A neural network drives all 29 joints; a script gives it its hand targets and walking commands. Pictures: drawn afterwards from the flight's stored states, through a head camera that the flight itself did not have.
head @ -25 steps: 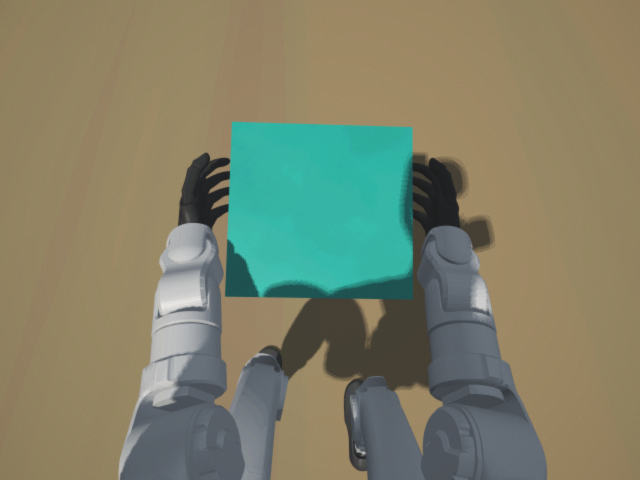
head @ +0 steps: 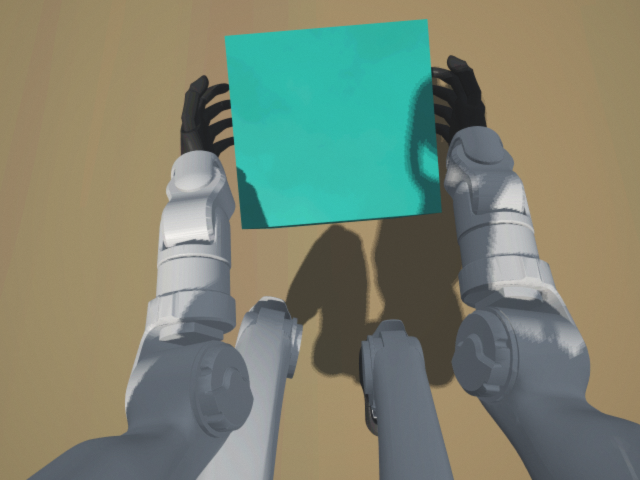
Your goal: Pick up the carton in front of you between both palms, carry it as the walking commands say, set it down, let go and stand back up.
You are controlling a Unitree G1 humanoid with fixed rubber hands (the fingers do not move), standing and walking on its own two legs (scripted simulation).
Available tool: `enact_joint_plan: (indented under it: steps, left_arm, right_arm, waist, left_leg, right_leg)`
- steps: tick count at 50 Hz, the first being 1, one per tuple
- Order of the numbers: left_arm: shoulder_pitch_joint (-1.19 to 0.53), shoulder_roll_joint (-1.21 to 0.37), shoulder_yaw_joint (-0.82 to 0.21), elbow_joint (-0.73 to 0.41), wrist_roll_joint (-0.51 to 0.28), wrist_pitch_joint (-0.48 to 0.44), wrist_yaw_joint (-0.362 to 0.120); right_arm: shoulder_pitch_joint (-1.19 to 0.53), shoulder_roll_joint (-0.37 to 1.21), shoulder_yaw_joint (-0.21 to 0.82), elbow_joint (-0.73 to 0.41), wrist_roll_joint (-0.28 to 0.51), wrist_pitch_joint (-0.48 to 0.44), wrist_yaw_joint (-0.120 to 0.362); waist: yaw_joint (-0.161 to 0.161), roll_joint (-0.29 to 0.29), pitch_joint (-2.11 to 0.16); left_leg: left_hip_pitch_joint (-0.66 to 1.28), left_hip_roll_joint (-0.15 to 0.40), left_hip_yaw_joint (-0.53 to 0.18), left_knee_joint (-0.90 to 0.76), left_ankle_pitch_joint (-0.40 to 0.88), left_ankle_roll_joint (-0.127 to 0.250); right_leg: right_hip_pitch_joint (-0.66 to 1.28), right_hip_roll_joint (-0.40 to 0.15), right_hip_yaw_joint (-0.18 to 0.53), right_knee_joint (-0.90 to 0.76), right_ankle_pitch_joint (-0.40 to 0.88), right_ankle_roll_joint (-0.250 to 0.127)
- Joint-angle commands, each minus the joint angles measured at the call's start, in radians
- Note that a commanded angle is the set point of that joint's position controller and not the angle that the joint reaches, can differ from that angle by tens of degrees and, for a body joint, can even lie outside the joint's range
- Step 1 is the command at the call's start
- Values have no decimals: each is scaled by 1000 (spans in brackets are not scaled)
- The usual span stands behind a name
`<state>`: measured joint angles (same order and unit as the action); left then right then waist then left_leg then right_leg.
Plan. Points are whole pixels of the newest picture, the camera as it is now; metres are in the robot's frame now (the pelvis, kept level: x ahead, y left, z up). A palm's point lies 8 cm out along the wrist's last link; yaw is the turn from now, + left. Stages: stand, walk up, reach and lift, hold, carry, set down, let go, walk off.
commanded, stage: set down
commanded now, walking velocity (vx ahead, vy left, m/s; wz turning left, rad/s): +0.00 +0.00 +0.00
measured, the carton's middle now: (330, 149) +0.50 +0.05 -0.19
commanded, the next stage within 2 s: none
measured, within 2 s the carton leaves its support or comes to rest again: rests again in 1.22 s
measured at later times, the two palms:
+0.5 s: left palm (227, 168) +0.47 +0.20 -0.25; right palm (418, 138) +0.56 -0.08 -0.25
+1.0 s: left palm (232, 170) +0.48 +0.21 -0.30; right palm (406, 144) +0.57 -0.08 -0.32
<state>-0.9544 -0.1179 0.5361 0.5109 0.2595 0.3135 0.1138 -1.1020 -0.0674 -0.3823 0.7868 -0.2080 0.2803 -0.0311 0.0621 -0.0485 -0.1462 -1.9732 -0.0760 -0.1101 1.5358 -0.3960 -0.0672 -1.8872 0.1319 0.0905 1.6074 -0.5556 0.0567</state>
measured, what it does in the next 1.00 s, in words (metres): lowers itself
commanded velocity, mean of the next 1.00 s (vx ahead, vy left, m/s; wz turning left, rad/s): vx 0.00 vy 0.00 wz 0.00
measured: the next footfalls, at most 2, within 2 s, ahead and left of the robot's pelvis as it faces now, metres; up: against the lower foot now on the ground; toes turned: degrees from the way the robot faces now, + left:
none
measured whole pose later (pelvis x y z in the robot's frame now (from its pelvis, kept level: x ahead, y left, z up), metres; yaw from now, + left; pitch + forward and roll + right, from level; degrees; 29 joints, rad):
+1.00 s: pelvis -0.01 -0.02 -0.14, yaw +2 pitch +45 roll +5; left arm -1.31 0.04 0.60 0.77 0.11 0.24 0.08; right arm -1.59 -0.32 -0.01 1.16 -0.04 0.23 -0.10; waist 0.16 -0.01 0.24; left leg -2.28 -0.06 -0.07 2.03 -0.53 -0.13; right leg -2.24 0.17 0.07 2.15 -0.68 0.02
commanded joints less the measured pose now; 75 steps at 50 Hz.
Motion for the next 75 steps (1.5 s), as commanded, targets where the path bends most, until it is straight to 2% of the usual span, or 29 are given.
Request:
enact_joint_plan:
  steps: [1,12,26,32,35,38,43,52,60,74,75]
  left_arm:
    - [-694,-851,-567,63,-131,-17,-240]
    - [-848,-746,-481,75,-140,-31,-227]
    - [-1012,-591,-435,75,-221,-59,-231]
    - [-1059,-546,-430,71,-263,-77,-221]
    - [-1056,-577,-418,82,-298,-83,-227]
    - [-1008,-586,-396,134,-294,-79,-243]
    - [-953,-573,-349,177,-256,-84,-261]
    - [-949,-508,-282,213,-228,-101,-262]
    - [-915,-462,-217,283,-194,-104,-267]
    - [-866,-391,-158,360,-187,-117,-272]
    - [-853,-379,-145,368,-177,-115,-270]
  right_arm:
    - [-575,911,438,42,124,-20,268]
    - [-713,827,423,118,140,-28,231]
    - [-885,694,506,162,216,-50,174]
    - [-947,637,557,167,268,-69,162]
    - [-984,646,588,128,287,-81,151]
    - [-947,660,586,144,279,-88,146]
    - [-887,664,558,192,259,-96,154]
    - [-926,578,525,228,247,-118,149]
    - [-882,488,451,320,188,-114,156]
    - [-750,404,372,383,78,-93,173]
    - [-745,398,367,384,70,-90,176]
  waist:
    - [37,23,-1038]
    - [74,-30,-1008]
    - [145,-110,-974]
    - [165,-131,-964]
    - [174,-181,-967]
    - [160,-201,-912]
    - [158,-178,-766]
    - [155,-174,-643]
    - [127,-146,-487]
    - [54,-116,-322]
    - [60,-117,-304]
  left_leg:
    - [832,-68,180,-31,297,-12]
    - [649,-57,221,131,280,-14]
    - [498,-24,255,323,302,-20]
    - [491,-15,259,394,354,-20]
    - [450,-16,252,413,410,-16]
    - [411,-19,244,432,429,-12]
    - [324,-21,240,447,386,-11]
    - [242,-17,231,464,313,-7]
    - [187,-15,218,471,224,-4]
    - [101,-23,193,498,191,-3]
    - [101,-23,192,498,180,-2]
  right_leg:
    - [241,72,-156,-120,206,-31]
    - [191,63,-152,22,209,-25]
    - [243,39,-132,202,282,-20]
    - [258,31,-126,279,331,-23]
    - [289,27,-118,308,409,-24]
    - [266,21,-117,318,443,-23]
    - [177,18,-102,320,407,-33]
    - [125,13,-81,331,335,-50]
    - [47,5,-72,332,250,-66]
    - [10,-14,-51,355,262,-82]
    - [6,-14,-50,357,249,-84]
